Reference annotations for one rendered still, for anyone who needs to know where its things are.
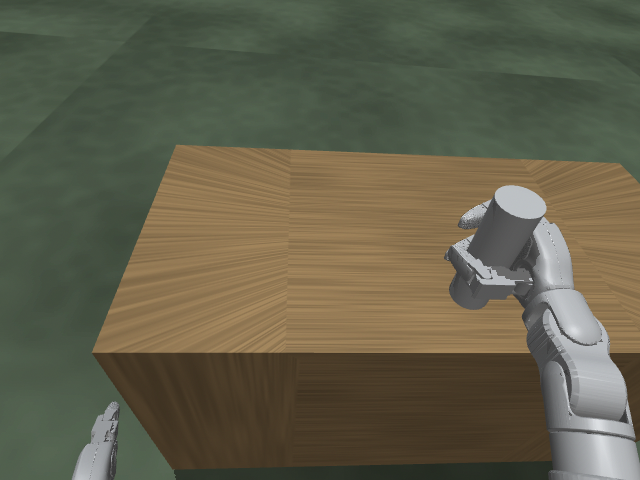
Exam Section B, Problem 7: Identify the can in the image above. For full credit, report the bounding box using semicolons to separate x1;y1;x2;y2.
449;185;547;310

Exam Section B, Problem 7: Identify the right robot hand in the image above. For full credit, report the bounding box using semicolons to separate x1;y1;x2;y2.
444;199;575;309

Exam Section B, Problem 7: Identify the right robot arm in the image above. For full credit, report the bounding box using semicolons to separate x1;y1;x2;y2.
522;289;640;480

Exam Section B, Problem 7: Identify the left robot hand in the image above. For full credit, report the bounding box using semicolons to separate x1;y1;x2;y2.
72;401;120;480

